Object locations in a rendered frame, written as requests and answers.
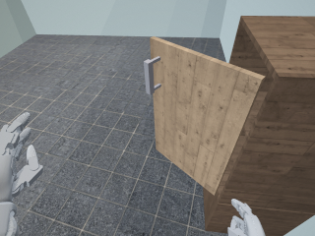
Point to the robot left hand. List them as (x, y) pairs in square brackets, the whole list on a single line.
[(12, 139)]

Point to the handle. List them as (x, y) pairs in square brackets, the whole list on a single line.
[(149, 75)]

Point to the robot right hand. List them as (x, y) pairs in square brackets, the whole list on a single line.
[(249, 226)]

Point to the cupboard door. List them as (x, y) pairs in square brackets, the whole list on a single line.
[(200, 110)]

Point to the left robot forearm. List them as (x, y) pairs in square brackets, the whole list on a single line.
[(8, 224)]

